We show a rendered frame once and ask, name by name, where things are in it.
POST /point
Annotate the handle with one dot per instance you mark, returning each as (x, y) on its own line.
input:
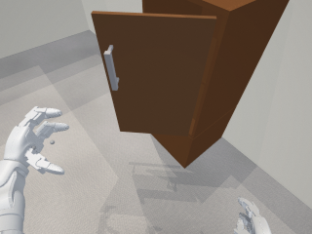
(111, 69)

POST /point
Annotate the robot right hand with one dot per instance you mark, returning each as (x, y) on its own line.
(255, 223)

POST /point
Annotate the robot left hand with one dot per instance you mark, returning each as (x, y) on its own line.
(22, 138)

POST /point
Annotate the robot left forearm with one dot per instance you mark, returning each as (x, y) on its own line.
(12, 202)

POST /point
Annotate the cupboard door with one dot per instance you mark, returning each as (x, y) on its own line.
(160, 61)

